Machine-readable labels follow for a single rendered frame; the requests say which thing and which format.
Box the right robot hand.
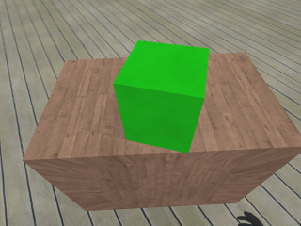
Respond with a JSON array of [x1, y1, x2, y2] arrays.
[[237, 211, 264, 226]]

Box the carton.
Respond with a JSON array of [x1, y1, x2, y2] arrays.
[[113, 40, 210, 153]]

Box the pedestal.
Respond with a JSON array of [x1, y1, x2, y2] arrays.
[[23, 52, 301, 211]]

